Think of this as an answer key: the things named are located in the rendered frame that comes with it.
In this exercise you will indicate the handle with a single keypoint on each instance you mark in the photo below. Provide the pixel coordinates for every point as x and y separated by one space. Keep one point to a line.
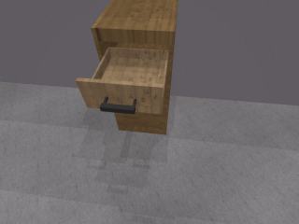
114 108

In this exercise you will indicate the drawer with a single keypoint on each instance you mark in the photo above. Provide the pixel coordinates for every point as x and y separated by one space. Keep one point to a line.
125 74

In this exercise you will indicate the cabinet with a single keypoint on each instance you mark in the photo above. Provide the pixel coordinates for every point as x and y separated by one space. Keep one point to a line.
139 24

